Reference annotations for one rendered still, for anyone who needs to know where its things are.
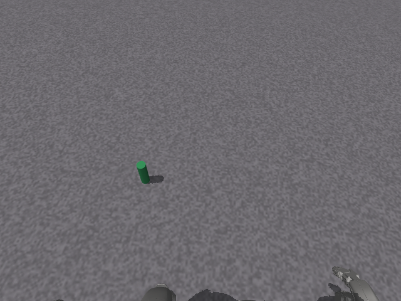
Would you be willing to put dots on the can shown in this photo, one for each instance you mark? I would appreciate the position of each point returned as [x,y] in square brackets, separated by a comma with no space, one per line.
[142,170]

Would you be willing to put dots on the right robot hand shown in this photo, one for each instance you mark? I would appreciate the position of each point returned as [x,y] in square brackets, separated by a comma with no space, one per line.
[360,289]

